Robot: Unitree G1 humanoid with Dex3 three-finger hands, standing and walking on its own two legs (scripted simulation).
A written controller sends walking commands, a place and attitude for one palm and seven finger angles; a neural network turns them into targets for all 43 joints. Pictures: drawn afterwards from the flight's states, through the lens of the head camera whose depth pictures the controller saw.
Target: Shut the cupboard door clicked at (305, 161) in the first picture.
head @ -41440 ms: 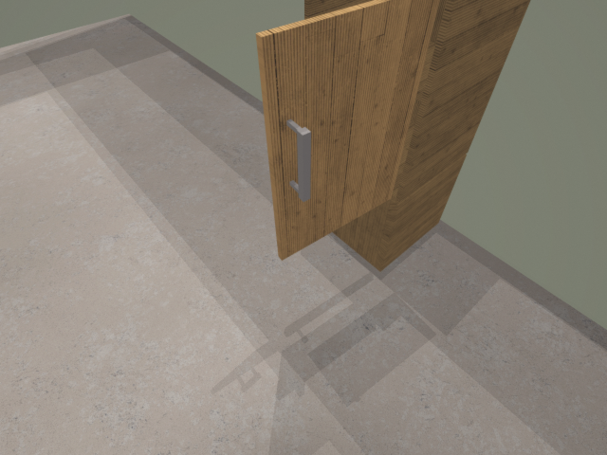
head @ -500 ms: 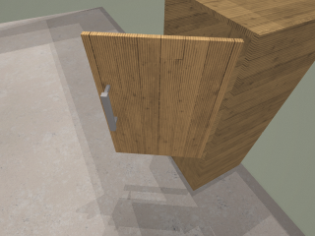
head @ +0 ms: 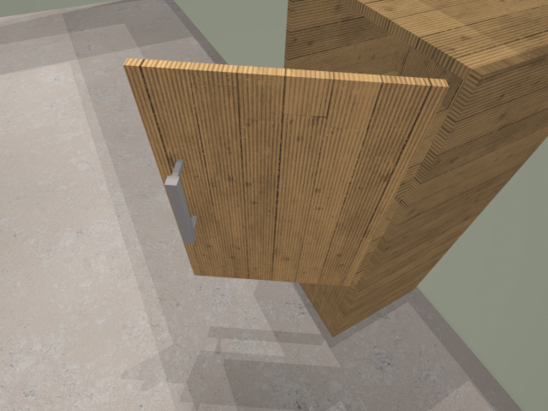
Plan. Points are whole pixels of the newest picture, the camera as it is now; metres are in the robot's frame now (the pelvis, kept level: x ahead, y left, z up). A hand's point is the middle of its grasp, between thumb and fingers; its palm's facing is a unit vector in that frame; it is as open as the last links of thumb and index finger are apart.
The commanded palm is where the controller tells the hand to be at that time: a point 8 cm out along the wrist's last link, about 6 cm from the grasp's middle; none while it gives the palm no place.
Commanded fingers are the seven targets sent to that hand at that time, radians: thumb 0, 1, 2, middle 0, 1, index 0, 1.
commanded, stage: come to a stop and stand still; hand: left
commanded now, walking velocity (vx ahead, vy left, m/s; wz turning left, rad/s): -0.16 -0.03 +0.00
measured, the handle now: (184, 205) +0.44 +0.20 +0.00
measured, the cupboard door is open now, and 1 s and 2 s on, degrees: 58 58 58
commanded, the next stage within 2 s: look again from close up in 0.80 s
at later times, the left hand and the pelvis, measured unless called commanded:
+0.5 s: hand out of the picture -0.02 +0.17 -0.18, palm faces +0.06 -0.98 -0.18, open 7.3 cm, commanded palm none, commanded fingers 0.00 0.90 0.90 -0.20 -0.30 -0.20 -0.30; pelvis -0.04 -0.01 +0.00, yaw +0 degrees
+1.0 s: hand out of the picture -0.09 +0.16 -0.18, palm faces +0.01 -0.99 -0.15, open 7.4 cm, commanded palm none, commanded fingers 0.00 0.90 0.90 -0.20 -0.30 -0.20 -0.30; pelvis -0.06 +0.01 +0.00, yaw +0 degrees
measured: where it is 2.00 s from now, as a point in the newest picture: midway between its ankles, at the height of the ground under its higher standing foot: outside the picture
